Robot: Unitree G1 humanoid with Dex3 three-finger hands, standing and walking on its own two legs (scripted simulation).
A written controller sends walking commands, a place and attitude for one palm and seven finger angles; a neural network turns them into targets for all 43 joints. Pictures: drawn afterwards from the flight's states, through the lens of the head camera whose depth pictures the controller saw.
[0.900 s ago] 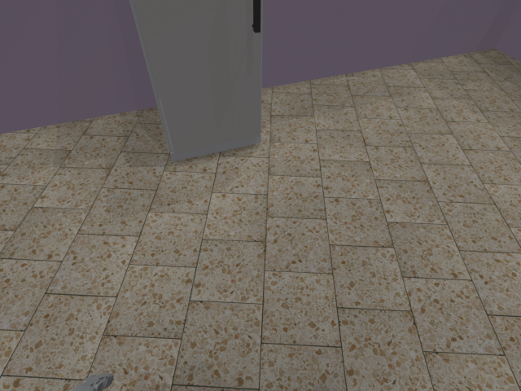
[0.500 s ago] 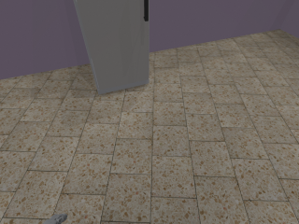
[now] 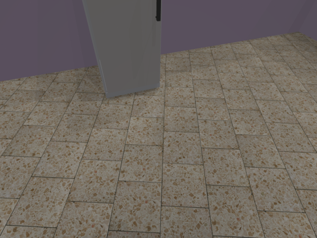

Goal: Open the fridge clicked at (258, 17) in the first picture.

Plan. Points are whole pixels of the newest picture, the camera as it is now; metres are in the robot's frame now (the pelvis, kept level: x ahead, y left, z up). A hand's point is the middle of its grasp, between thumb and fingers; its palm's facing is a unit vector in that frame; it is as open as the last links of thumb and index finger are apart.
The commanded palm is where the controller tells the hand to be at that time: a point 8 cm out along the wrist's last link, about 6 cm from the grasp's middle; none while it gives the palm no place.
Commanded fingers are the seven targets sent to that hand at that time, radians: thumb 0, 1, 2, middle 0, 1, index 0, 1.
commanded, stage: look at it before walking up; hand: right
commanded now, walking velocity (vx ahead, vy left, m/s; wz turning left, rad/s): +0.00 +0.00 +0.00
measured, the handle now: out of the picture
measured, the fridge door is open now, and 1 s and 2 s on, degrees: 0 0 0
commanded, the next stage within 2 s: walk to a spot facing it in 0.54 s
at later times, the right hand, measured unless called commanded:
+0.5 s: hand out of the picture +0.08 -0.24 -0.16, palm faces -0.03 +0.94 -0.33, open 7.4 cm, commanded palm none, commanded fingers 0.00 -0.90 -0.90 0.20 0.30 0.20 0.30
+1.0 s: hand out of the picture +0.03 -0.22 -0.20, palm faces +0.04 +0.99 -0.16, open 7.4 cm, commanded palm none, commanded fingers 0.00 -0.90 -0.90 0.20 0.30 0.20 0.30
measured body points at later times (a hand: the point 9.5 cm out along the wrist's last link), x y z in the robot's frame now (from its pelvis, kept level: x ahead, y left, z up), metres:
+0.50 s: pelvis +0.01 +0.00 +0.00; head +0.01 +0.00 +0.45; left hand +0.09 +0.30 -0.13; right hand +0.08 -0.29 -0.13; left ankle +0.01 +0.12 -0.74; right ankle +0.01 -0.12 -0.74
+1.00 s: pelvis +0.07 -0.03 -0.01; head +0.06 -0.06 +0.44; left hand +0.06 +0.22 -0.15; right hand +0.03 -0.27 -0.18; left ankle +0.01 +0.11 -0.72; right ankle +0.03 -0.12 -0.74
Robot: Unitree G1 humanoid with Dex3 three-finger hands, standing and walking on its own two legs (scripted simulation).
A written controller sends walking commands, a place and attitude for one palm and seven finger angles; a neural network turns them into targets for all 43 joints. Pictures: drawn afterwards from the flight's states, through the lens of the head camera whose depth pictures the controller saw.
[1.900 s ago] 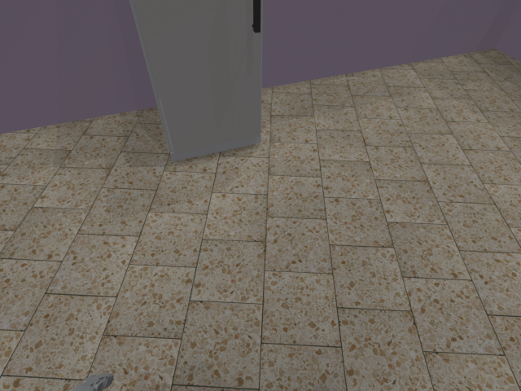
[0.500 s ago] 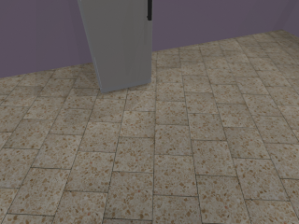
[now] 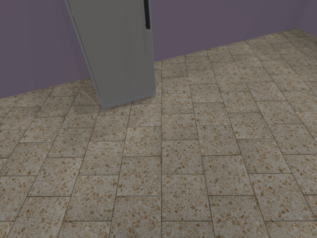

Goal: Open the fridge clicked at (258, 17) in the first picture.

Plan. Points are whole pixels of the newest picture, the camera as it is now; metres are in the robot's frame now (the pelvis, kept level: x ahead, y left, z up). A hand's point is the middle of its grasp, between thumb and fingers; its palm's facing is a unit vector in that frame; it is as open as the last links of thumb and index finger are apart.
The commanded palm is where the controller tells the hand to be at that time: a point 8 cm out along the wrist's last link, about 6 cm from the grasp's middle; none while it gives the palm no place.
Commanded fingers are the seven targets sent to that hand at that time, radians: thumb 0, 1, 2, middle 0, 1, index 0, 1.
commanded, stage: walk to a spot facing it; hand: right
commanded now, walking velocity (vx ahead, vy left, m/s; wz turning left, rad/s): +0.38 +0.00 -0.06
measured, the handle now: out of the picture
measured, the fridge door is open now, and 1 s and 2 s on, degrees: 0 0 0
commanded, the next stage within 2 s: turn to face it in 1.32 s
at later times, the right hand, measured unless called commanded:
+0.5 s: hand (208, 187) +0.33 -0.14 -0.17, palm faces +0.04 +0.98 -0.17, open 7.4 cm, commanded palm none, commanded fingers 0.00 -0.90 -0.90 0.20 0.30 0.20 0.30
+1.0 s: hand (224, 176) +0.38 -0.20 -0.18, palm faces +0.16 +0.98 -0.14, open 7.4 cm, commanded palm none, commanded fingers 0.00 -0.90 -0.90 0.20 0.30 0.20 0.30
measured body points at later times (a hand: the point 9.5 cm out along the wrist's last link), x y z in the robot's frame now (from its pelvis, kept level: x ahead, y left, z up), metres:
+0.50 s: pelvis +0.22 +0.04 -0.01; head +0.24 +0.04 +0.44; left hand +0.13 +0.25 -0.16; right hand +0.33 -0.19 -0.15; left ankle +0.29 +0.12 -0.73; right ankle +0.07 -0.08 -0.63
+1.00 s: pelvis +0.44 -0.04 +0.01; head +0.45 -0.06 +0.45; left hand +0.54 +0.19 -0.13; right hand +0.37 -0.25 -0.16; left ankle +0.40 +0.11 -0.63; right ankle +0.46 -0.11 -0.73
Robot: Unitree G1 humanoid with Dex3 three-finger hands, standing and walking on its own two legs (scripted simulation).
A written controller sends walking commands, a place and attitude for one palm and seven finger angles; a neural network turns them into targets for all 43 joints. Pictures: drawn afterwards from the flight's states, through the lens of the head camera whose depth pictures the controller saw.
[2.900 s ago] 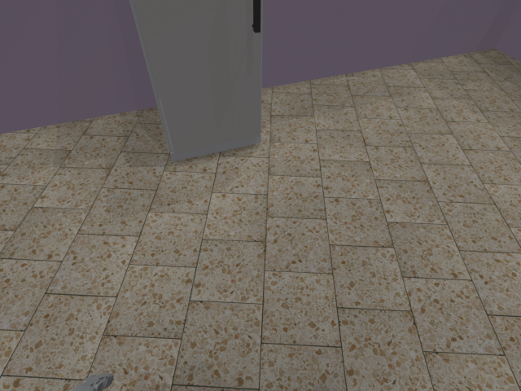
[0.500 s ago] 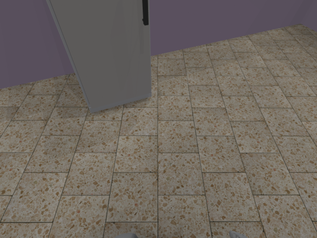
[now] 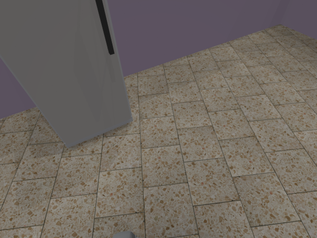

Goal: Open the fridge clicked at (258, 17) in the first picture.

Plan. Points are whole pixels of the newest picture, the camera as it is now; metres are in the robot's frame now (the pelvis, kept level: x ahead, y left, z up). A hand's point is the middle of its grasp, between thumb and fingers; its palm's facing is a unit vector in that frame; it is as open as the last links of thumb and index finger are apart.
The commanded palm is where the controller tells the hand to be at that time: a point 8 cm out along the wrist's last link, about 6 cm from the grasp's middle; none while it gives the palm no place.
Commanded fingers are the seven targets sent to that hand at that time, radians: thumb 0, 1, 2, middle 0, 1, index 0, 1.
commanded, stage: walk to a spot facing it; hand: right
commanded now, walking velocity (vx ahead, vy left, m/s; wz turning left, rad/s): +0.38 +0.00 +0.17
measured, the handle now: (99, 7) +1.02 +0.30 +0.15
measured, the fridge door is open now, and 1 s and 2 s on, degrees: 0 0 0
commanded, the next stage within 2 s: turn to face it in 0.32 s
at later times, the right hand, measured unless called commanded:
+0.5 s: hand (192, 182) +0.32 -0.09 -0.16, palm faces -0.08 +0.97 -0.22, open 7.4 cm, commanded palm none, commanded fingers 0.00 -0.90 -0.90 0.20 0.30 0.20 0.30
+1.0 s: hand (203, 172) +0.37 -0.14 -0.18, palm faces -0.20 +0.96 -0.18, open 7.4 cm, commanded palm none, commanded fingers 0.00 -0.90 -0.90 0.20 0.30 0.20 0.30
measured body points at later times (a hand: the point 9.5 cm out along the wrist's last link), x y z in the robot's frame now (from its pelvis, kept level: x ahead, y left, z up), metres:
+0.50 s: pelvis +0.21 +0.08 -0.01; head +0.23 +0.10 +0.44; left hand +0.10 +0.27 -0.18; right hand +0.33 -0.14 -0.15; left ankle +0.27 +0.16 -0.74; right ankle +0.10 -0.07 -0.65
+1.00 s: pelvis +0.28 +0.04 +0.00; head +0.32 +0.02 +0.45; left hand +0.34 +0.30 -0.12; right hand +0.38 -0.19 -0.17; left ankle +0.23 +0.15 -0.67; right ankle +0.33 -0.05 -0.74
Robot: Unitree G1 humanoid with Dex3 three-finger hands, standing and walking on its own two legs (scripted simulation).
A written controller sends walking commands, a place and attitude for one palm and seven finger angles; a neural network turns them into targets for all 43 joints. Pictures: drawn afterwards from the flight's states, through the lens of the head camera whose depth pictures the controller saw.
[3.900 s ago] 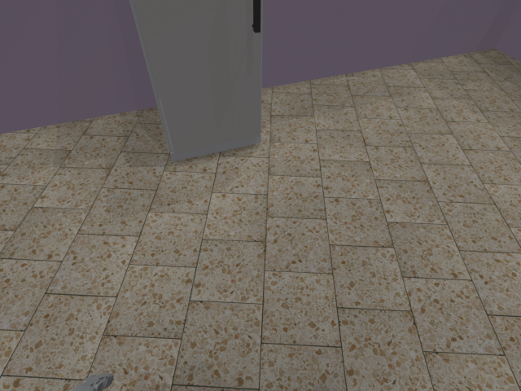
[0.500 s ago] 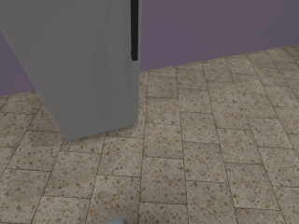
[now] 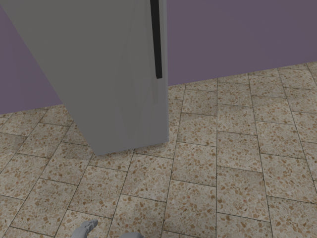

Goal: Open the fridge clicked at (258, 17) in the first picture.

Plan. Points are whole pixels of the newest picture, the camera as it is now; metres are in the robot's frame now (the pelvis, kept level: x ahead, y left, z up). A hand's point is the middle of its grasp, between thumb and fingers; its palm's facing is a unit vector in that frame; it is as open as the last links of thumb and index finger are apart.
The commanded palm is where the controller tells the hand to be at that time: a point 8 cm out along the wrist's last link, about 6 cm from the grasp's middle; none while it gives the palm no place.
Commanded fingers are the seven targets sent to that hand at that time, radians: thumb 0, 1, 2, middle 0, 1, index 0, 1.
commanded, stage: turn to face it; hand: right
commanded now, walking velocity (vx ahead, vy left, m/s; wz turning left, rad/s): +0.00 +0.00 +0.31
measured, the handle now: (154, 24) +0.78 +0.02 +0.15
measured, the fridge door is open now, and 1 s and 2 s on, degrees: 0 0 0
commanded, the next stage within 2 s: take the last steps up to it in 0.16 s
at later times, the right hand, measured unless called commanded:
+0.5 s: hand out of the picture +0.11 -0.12 -0.15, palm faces -0.12 +0.96 -0.27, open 7.3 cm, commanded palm none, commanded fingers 0.00 -0.90 -0.90 0.20 0.30 0.20 0.30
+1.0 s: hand out of the picture +0.11 -0.16 -0.18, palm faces -0.09 +0.98 -0.15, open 7.4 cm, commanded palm none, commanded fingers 0.00 -0.90 -0.90 0.20 0.30 0.20 0.30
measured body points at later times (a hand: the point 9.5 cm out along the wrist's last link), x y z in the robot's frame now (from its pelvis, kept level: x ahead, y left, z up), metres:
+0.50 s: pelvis +0.02 +0.05 +0.01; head +0.02 +0.09 +0.45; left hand -0.03 +0.29 -0.16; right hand +0.12 -0.17 -0.12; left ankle -0.03 +0.13 -0.74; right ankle +0.03 -0.10 -0.67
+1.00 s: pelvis +0.14 +0.01 +0.00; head +0.16 +0.00 +0.45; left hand +0.18 +0.25 -0.14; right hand +0.12 -0.21 -0.17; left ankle +0.06 +0.12 -0.65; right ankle +0.18 -0.06 -0.74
